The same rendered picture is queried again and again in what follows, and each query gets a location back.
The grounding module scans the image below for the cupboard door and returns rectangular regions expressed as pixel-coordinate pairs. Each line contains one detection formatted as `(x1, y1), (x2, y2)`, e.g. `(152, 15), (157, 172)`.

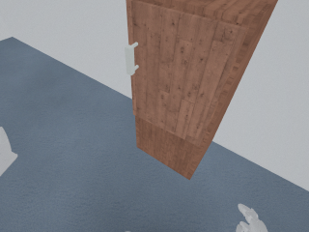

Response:
(126, 0), (246, 147)

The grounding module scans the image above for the robot left hand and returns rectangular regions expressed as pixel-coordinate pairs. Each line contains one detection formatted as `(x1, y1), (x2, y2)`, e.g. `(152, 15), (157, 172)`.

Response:
(0, 127), (18, 176)

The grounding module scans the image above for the robot right hand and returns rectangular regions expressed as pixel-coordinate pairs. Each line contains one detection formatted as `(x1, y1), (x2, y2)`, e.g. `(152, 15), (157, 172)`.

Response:
(236, 203), (268, 232)

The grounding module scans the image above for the handle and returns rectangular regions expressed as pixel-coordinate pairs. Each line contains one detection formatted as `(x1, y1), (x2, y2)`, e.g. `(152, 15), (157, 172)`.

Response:
(125, 42), (139, 75)

